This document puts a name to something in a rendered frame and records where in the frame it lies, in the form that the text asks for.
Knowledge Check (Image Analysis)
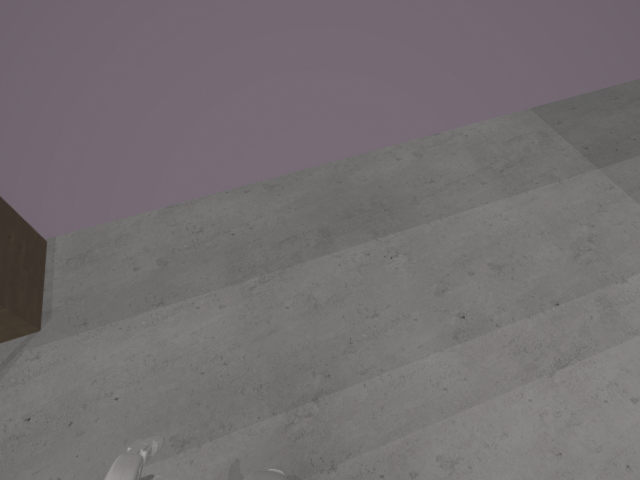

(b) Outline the cupboard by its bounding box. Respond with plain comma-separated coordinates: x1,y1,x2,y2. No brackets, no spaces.
0,197,47,343

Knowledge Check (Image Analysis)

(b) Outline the robot left hand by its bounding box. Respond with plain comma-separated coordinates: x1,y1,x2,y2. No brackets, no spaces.
104,436,166,480

